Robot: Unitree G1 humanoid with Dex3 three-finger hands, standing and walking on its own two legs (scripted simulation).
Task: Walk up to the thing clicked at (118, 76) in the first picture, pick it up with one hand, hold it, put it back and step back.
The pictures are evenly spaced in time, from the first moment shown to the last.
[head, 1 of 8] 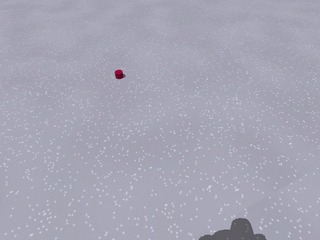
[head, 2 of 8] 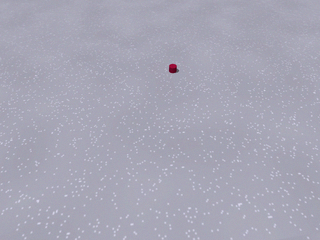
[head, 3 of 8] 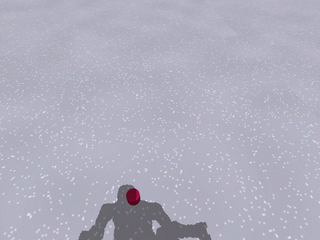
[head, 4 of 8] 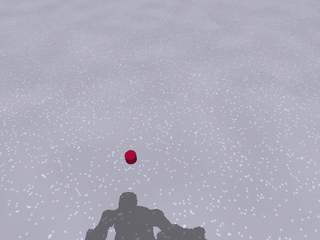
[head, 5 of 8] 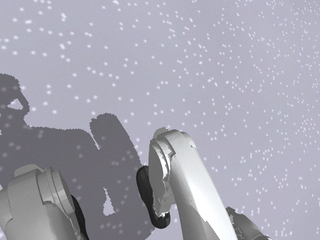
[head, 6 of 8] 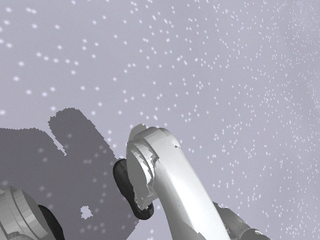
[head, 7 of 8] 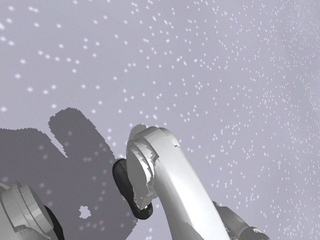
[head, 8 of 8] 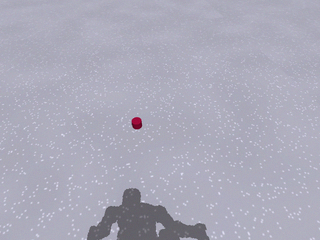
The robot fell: no
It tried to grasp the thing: yes
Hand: left
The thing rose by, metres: 0.67
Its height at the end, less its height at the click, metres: +0.00
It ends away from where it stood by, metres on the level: 0.02
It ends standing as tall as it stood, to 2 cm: yes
